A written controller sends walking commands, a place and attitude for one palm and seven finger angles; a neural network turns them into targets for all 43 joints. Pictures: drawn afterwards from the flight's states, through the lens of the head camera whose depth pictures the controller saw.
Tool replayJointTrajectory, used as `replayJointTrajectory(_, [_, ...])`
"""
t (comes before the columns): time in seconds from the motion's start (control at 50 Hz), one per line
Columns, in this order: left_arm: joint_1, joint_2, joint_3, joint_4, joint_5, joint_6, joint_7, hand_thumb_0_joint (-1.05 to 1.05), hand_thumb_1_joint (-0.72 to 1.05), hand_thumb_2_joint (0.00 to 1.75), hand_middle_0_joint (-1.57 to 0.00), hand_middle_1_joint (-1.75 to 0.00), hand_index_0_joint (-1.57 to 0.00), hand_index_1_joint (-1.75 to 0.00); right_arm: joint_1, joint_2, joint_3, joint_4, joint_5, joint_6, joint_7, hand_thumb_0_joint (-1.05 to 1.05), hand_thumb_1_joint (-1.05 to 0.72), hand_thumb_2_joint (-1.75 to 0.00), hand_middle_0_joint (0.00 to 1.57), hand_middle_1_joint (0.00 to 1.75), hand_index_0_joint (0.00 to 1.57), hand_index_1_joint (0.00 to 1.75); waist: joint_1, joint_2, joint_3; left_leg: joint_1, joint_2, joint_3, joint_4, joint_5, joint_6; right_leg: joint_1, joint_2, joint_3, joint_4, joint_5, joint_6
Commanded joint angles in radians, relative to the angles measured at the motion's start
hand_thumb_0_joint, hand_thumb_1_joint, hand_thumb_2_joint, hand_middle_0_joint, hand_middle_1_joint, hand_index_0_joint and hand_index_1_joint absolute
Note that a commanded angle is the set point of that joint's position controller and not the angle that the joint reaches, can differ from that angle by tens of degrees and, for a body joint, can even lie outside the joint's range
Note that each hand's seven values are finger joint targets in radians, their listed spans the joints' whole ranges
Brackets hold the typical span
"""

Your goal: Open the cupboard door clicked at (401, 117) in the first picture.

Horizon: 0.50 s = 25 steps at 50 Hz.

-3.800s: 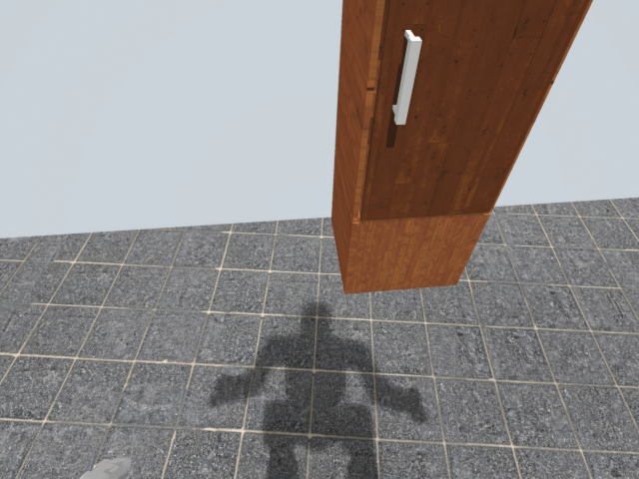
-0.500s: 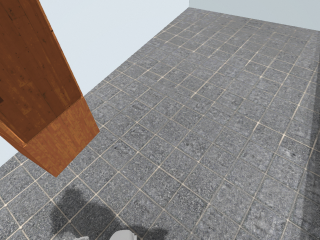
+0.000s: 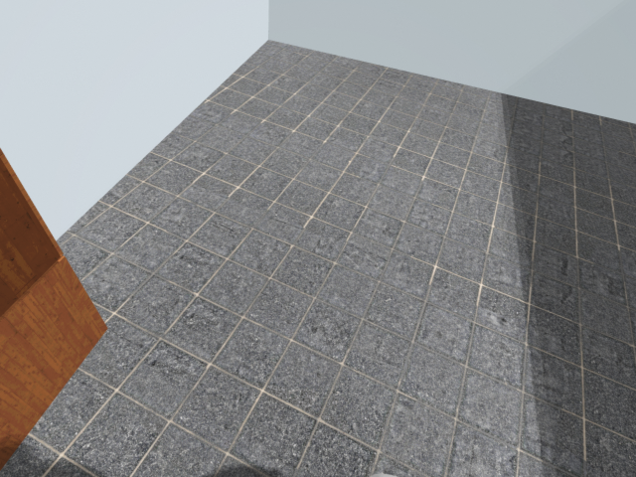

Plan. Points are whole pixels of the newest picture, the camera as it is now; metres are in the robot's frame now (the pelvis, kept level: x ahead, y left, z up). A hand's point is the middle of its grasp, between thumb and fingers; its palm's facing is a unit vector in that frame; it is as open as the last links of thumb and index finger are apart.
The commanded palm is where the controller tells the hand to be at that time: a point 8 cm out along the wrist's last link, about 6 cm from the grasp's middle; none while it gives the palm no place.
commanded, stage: walk to a spot facing it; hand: left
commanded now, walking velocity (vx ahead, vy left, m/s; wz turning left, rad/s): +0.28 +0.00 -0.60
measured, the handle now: out of the picture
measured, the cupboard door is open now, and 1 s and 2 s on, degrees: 0 0 0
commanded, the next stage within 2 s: turn to face it in 0.84 s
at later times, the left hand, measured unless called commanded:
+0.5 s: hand (290, 341) +0.38 +0.07 -0.18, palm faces -0.32 -0.93 -0.17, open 7.3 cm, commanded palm none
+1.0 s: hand (270, 289) +0.50 +0.13 -0.19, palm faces -0.44 -0.87 -0.22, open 7.4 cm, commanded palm none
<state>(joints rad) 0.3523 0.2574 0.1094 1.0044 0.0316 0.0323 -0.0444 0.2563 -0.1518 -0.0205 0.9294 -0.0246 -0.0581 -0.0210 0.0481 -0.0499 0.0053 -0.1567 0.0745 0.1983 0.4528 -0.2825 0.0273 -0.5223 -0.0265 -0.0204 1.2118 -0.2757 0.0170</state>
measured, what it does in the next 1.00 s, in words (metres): walks ahead, turning right: right foot, then left foot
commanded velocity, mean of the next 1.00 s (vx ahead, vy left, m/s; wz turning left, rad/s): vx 0.16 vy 0.00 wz -0.49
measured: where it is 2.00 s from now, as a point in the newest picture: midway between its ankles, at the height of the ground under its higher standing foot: (324, 439)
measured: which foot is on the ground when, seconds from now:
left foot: down 0.00-0.40, up 0.42-0.88, down 0.90-1.00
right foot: up 0.00-0.38, down 0.40-0.90, up 0.92-1.00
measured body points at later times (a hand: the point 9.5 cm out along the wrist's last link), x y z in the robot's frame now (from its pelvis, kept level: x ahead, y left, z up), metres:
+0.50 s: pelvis +0.20 -0.06 -0.03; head +0.25 -0.07 +0.42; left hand +0.40 +0.12 -0.17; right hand +0.06 -0.24 -0.17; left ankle +0.10 +0.10 -0.62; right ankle +0.24 -0.12 -0.74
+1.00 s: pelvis +0.38 -0.05 -0.02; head +0.43 -0.04 +0.43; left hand +0.52 +0.18 -0.18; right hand +0.40 -0.32 -0.13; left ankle +0.47 +0.02 -0.74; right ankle +0.25 -0.11 -0.67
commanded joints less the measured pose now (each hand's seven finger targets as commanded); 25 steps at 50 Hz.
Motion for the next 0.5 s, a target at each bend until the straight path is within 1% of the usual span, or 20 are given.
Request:
replayJointTrajectory(0.0, [-0.02,-0.023,0.002,-0.074,0.004,-0.01,-0.001,0.0,0.9,0.9,-0.2,-0.3,-0.2,-0.3,0.107,-0.123,-0.036,-0.001,0.011,-0.034,-0.016,0.0,-0.9,-0.9,0.2,0.3,0.2,0.3,-0.024,0.19,0.077,0.035,0.234,-0.086,-0.236,0.267,-0.053,-0.169,-0.046,0.025,0.056,0.126,0.013])
replayJointTrajectory(0.04, [-0.07,-0.028,0.0,-0.09,0.004,-0.004,-0.002,0.0,0.9,0.9,-0.2,-0.3,-0.2,-0.3,0.133,-0.119,-0.037,0.018,0.01,-0.035,-0.017,0.0,-0.9,-0.9,0.2,0.3,0.2,0.3,-0.029,0.174,0.097,0.078,0.251,-0.066,-0.235,0.319,-0.027,-0.228,-0.056,0.014,0.029,0.139,0.021])
replayJointTrajectory(0.06, [-0.106,-0.032,-0.003,-0.102,0.004,-0.004,-0.004,0.0,0.9,0.9,-0.2,-0.3,-0.2,-0.3,0.154,-0.123,-0.039,0.028,0.009,-0.035,-0.017,0.0,-0.9,-0.9,0.2,0.3,0.2,0.3,-0.039,0.161,0.099,0.108,0.258,-0.059,-0.231,0.334,-0.006,-0.251,-0.062,0.002,-0.002,0.139,0.023])
replayJointTrajectory(0.1, [-0.175,-0.037,-0.009,-0.118,0.005,-0.004,-0.006,0.0,0.9,0.9,-0.2,-0.3,-0.2,-0.3,0.202,-0.118,-0.036,0.052,0.007,-0.034,-0.016,0.0,-0.9,-0.9,0.2,0.3,0.2,0.3,-0.057,0.153,0.13,0.13,0.262,-0.045,-0.231,0.389,0.007,-0.28,-0.068,-0.017,-0.047,0.149,0.022])
replayJointTrajectory(0.12, [-0.203,-0.043,-0.012,-0.128,0.005,-0.005,-0.008,0.0,0.9,0.9,-0.2,-0.3,-0.2,-0.3,0.214,-0.117,-0.035,0.061,0.005,-0.034,-0.017,0.0,-0.9,-0.9,0.2,0.3,0.2,0.3,-0.06,0.156,0.14,0.149,0.266,-0.03,-0.229,0.411,0.018,-0.288,-0.071,-0.03,-0.092,0.151,0.02])
replayJointTrajectory(0.18, [-0.316,-0.052,-0.025,-0.156,0.004,-0.012,-0.011,0.0,0.9,0.9,-0.2,-0.3,-0.2,-0.3,0.277,-0.116,-0.036,0.092,-0.004,-0.029,-0.017,0.0,-0.9,-0.9,0.2,0.3,0.2,0.3,-0.099,0.157,0.163,0.223,0.274,0.005,-0.215,0.497,0.044,-0.282,-0.063,-0.089,-0.252,0.127,0.005])
replayJointTrajectory(0.22, [-0.373,-0.064,-0.032,-0.174,0.001,-0.018,-0.013,0.0,0.9,0.9,-0.2,-0.3,-0.2,-0.3,0.299,-0.123,-0.035,0.107,-0.009,-0.024,-0.018,0.0,-0.9,-0.9,0.2,0.3,0.2,0.3,-0.111,0.163,0.182,0.236,0.277,0.044,-0.198,0.567,0.054,-0.239,-0.046,-0.121,-0.369,0.101,-0.012])
replayJointTrajectory(0.24, [-0.379,-0.063,-0.033,-0.178,0.0,-0.021,-0.011,0.0,0.9,0.9,-0.2,-0.3,-0.2,-0.3,0.294,-0.131,-0.038,0.11,-0.01,-0.02,-0.017,0.0,-0.9,-0.9,0.2,0.3,0.2,0.3,-0.106,0.161,0.179,0.24,0.281,0.068,-0.17,0.644,0.057,-0.194,-0.031,-0.139,-0.426,0.074,-0.027])
replayJointTrajectory(0.26, [-0.353,-0.058,-0.034,-0.174,-0.001,-0.026,-0.01,0.0,0.9,0.9,-0.2,-0.3,-0.2,-0.3,0.281,-0.149,-0.042,0.107,-0.008,-0.019,-0.016,0.0,-0.9,-0.9,0.2,0.3,0.2,0.3,-0.085,0.164,0.148,0.263,0.286,0.099,-0.113,0.779,0.059,-0.137,-0.002,-0.16,-0.473,0.051,-0.045])
replayJointTrajectory(0.28, [-0.322,-0.043,-0.031,-0.163,0.0,-0.031,-0.007,0.0,0.9,0.9,-0.2,-0.3,-0.2,-0.3,0.283,-0.164,-0.048,0.107,-0.007,-0.017,-0.014,0.0,-0.9,-0.9,0.2,0.3,0.2,0.3,-0.075,0.163,0.11,0.268,0.289,0.115,-0.034,0.932,0.052,-0.061,0.031,-0.183,-0.498,0.016,-0.064])
replayJointTrajectory(0.3, [-0.265,-0.032,-0.025,-0.15,0.001,-0.036,-0.004,0.0,0.9,0.9,-0.2,-0.3,-0.2,-0.3,0.268,-0.183,-0.051,0.098,-0.004,-0.017,-0.013,0.0,-0.9,-0.9,0.2,0.3,0.2,0.3,-0.045,0.185,0.067,0.265,0.282,0.139,0.051,1.056,0.041,0.019,0.065,-0.201,-0.519,0.009,-0.083])
replayJointTrajectory(0.32, [-0.175,-0.007,-0.016,-0.125,0.004,-0.044,0.0,0.0,0.9,0.9,-0.2,-0.3,-0.2,-0.3,0.243,-0.202,-0.057,0.086,0.0,-0.015,-0.011,0.0,-0.9,-0.9,0.2,0.3,0.2,0.3,0.0,0.198,0.01,0.234,0.271,0.156,0.182,1.098,0.022,0.155,0.087,-0.209,-0.561,0.018,-0.1])
replayJointTrajectory(0.34, [-0.04,0.034,-0.002,-0.087,0.007,-0.059,0.004,0.0,0.9,0.9,-0.2,-0.3,-0.2,-0.3,0.212,-0.216,-0.058,0.07,0.006,-0.013,-0.005,0.0,-0.9,-0.9,0.2,0.3,0.2,0.3,0.07,0.19,-0.082,0.138,0.255,0.164,0.39,1.011,-0.011,0.388,0.091,-0.202,-0.654,0.082,-0.119])
replayJointTrajectory(0.36, [0.076,0.136,0.018,-0.055,0.009,-0.069,0.013,0.0,0.9,0.9,-0.2,-0.3,-0.2,-0.3,0.218,-0.181,-0.049,0.044,0.024,-0.01,0.01,0.0,-0.9,-0.9,0.2,0.3,0.2,0.3,0.12,0.037,-0.207,-0.159,0.2,0.15,0.679,0.54,-0.05,0.741,-0.09,0.022,-0.689,0.185,-0.195])
replayJointTrajectory(0.38, [0.157,0.23,0.035,-0.046,-0.011,-0.075,0.035,0.0,0.9,0.9,-0.2,-0.3,-0.2,-0.3,0.21,-0.113,-0.041,-0.004,0.034,-0.016,0.006,0.0,-0.9,-0.9,0.2,0.3,0.2,0.3,0.117,-0.125,-0.338,-0.471,0.012,0.051,1.046,-0.306,-0.109,0.935,-0.394,0.592,-0.73,0.461,-0.347])
replayJointTrajectory(0.4, [0.119,0.254,0.043,-0.06,-0.032,-0.063,0.049,0.0,0.9,0.9,-0.2,-0.3,-0.2,-0.3,0.107,-0.134,-0.048,-0.032,0.031,-0.013,-0.002,0.0,-0.9,-0.9,0.2,0.3,0.2,0.3,0.113,-0.026,-0.3,-0.53,0.042,-0.119,1.092,-0.292,-0.078,0.866,-0.408,0.582,-0.816,0.427,-0.383])
replayJointTrajectory(0.42, [0.03,0.21,0.03,-0.083,-0.031,-0.065,0.052,0.0,0.9,0.9,-0.2,-0.3,-0.2,-0.3,0.087,-0.137,-0.05,-0.036,0.022,-0.015,0.006,0.0,-0.9,-0.9,0.2,0.3,0.2,0.3,0.079,-0.004,-0.18,-0.535,0.092,-0.158,1.053,-0.163,-0.071,0.72,-0.355,0.452,-0.845,0.373,-0.322])
replayJointTrajectory(0.44, [-0.04,0.177,0.018,-0.099,-0.031,-0.066,0.052,0.0,0.9,0.9,-0.2,-0.3,-0.2,-0.3,0.079,-0.12,-0.049,-0.043,0.017,-0.007,0.005,0.0,-0.9,-0.9,0.2,0.3,0.2,0.3,0.029,0.036,-0.116,-0.537,0.114,-0.174,1.02,-0.115,-0.083,0.602,-0.344,0.444,-0.864,0.333,-0.31])
replayJointTrajectory(0.46, [-0.09,0.143,0.004,-0.105,-0.031,-0.073,0.054,0.0,0.9,0.9,-0.2,-0.3,-0.2,-0.3,0.065,-0.122,-0.048,-0.029,0.007,0.004,0.005,0.0,-0.9,-0.9,0.2,0.3,0.2,0.3,-0.005,0.101,-0.058,-0.481,0.134,-0.184,0.952,-0.08,-0.087,0.459,-0.3,0.36,-0.879,0.349,-0.273])
replayJointTrajectory(0.48, [-0.122,0.118,-0.001,-0.107,-0.023,-0.084,0.058,0.0,0.9,0.9,-0.2,-0.3,-0.2,-0.3,0.072,-0.109,-0.049,-0.019,0.001,0.016,0.004,0.0,-0.9,-0.9,0.2,0.3,0.2,0.3,-0.036,0.11,-0.013,-0.423,0.136,-0.183,0.893,-0.072,-0.087,0.337,-0.266,0.308,-0.905,0.359,-0.257])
